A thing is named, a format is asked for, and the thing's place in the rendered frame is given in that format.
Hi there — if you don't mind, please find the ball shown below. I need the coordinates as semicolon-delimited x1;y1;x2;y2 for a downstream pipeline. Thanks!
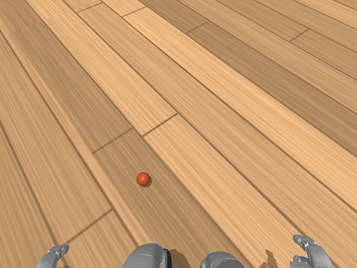
137;172;150;186

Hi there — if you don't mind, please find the left robot hand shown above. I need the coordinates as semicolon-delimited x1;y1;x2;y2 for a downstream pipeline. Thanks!
35;245;70;268

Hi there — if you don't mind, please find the right robot hand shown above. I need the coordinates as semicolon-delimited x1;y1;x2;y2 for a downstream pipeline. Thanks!
290;234;334;268

